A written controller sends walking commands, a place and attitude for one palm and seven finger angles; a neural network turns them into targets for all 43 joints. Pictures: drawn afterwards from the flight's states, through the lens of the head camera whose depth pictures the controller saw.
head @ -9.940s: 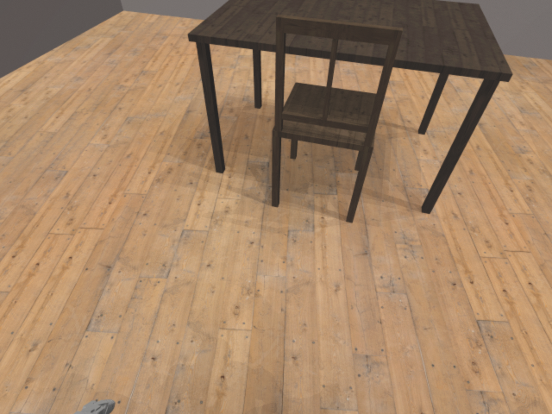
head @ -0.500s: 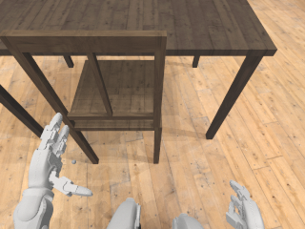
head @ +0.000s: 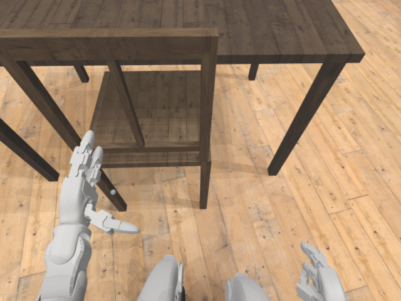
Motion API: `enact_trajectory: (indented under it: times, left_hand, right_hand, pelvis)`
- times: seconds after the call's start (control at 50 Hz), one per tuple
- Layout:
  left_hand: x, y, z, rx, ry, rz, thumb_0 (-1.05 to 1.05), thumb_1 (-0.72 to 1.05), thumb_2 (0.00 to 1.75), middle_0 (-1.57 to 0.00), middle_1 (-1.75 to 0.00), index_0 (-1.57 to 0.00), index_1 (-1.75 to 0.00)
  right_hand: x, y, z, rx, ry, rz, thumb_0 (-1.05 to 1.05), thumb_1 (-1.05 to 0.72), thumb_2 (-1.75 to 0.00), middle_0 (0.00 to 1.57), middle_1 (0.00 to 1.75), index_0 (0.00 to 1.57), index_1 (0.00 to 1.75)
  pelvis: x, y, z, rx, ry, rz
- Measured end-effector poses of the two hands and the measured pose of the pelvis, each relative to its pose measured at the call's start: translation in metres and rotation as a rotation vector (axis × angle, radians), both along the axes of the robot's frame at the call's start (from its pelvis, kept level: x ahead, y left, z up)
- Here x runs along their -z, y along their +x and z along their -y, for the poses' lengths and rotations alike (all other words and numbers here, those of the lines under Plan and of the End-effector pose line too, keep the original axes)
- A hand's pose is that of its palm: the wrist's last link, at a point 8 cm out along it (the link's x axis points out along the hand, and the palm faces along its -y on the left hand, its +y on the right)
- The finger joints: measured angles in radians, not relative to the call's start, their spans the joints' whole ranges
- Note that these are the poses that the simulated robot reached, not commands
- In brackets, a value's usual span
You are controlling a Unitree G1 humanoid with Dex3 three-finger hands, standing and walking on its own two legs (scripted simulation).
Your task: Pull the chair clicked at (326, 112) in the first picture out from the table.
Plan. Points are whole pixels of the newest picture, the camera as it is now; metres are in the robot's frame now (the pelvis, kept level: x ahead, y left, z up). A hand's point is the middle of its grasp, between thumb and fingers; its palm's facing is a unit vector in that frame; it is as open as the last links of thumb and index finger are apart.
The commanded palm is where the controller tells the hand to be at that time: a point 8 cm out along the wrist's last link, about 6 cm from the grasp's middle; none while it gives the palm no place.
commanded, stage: aim the fingers beside a spindle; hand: left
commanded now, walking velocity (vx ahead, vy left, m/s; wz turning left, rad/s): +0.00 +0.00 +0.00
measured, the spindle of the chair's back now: (129, 110) +0.52 +0.21 +0.02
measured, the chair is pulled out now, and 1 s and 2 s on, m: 0.00 0.00 0.00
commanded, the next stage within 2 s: none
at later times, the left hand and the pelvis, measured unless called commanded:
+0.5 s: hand (131, 177) +0.34 +0.17 +0.02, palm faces +0.08 -1.00 -0.03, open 16.9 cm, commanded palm +0.32 +0.22 +0.02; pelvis +0.00 +0.00 -0.01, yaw +0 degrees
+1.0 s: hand (140, 169) +0.36 +0.15 +0.02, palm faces +0.10 -0.99 -0.04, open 16.9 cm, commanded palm +0.33 +0.21 +0.01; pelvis +0.00 +0.00 -0.02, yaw -1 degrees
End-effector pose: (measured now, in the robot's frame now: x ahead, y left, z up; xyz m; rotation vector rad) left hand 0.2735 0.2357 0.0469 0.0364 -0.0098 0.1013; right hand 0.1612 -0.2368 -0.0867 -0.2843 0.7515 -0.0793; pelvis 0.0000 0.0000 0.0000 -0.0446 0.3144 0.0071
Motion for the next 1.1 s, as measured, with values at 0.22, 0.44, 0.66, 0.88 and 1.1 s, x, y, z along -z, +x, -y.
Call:
enact_trajectory:
  times: [0.22, 0.44, 0.66, 0.88, 1.1]
  left_hand:
    - [0.012, 0.015, 0.009, 0.012, -0.011, -0.038, -0.02, -0.5, 0.3, -0.06, -0.08, -0.07, -0.08]
    - [0.021, 0.038, 0.01, 0.007, 0.001, -0.005, -0.02, -0.5, 0.3, -0.06, -0.08, -0.06, -0.08]
    - [0.028, 0.062, 0.021, -0.009, -0.006, -0.01, -0.02, -0.5, 0.3, -0.06, -0.08, -0.07, -0.08]
    - [0.041, 0.07, 0.028, 0.008, -0.011, -0.032, -0.02, -0.5, 0.3, -0.06, -0.08, -0.06, -0.08]
    - [0.033, 0.058, 0.023, -0.027, 0.016, -0.023, -0.02, -0.5, 0.3, -0.06, -0.08, -0.07, -0.08]
  right_hand:
    - [0.005, -0.004, -0.005, 0.006, 0.011, -0.024, 0.01, -0.9, -0.9, 0.21, 0.3, 0.2, 0.3]
    - [0.018, -0.014, 0.0, 0.012, -0.004, -0.081, 0.01, -0.9, -0.9, 0.21, 0.3, 0.2, 0.3]
    - [0.028, -0.032, 0.007, 0.055, 0.001, -0.152, 0.01, -0.91, -0.9, 0.21, 0.3, 0.2, 0.3]
    - [0.037, -0.042, 0.014, 0.07, 0.003, -0.2, 0.01, -0.91, -0.9, 0.21, 0.3, 0.2, 0.3]
    - [0.035, -0.039, 0.016, 0.076, 0.024, -0.186, 0.01, -0.91, -0.9, 0.2, 0.3, 0.2, 0.3]
  pelvis:
    - [0.002, -0.001, -0.003, 0.003, 0.0, -0.01]
    - [0.01, -0.004, -0.003, 0.002, -0.005, -0.031]
    - [0.013, -0.002, -0.001, 0.016, 0.005, -0.056]
    - [0.018, -0.002, 0.003, 0.017, 0.008, -0.071]
    - [0.015, -0.002, 0.007, 0.023, 0.02, -0.058]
